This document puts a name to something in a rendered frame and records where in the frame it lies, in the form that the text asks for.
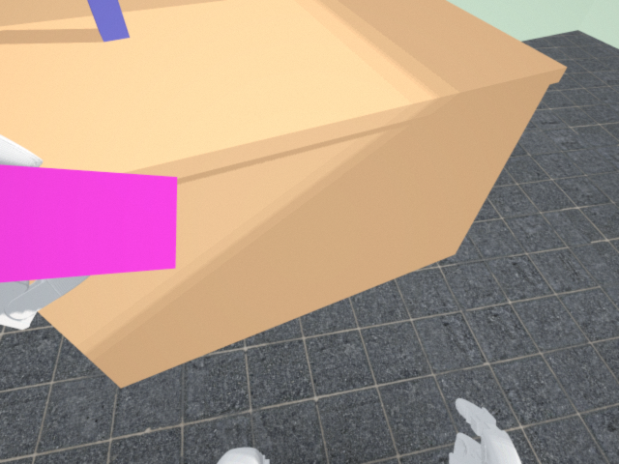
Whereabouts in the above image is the left robot hand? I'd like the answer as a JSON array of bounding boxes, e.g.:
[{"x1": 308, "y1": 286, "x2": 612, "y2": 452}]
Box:
[{"x1": 0, "y1": 134, "x2": 89, "y2": 330}]

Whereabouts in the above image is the table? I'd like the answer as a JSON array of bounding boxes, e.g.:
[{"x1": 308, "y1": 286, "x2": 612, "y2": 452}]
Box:
[{"x1": 0, "y1": 0, "x2": 567, "y2": 389}]

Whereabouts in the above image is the sponge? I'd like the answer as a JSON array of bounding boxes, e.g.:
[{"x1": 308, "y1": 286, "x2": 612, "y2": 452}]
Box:
[{"x1": 0, "y1": 164, "x2": 177, "y2": 282}]

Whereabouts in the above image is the right robot hand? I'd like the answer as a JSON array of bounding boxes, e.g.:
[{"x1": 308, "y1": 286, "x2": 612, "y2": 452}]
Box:
[{"x1": 449, "y1": 398, "x2": 521, "y2": 464}]

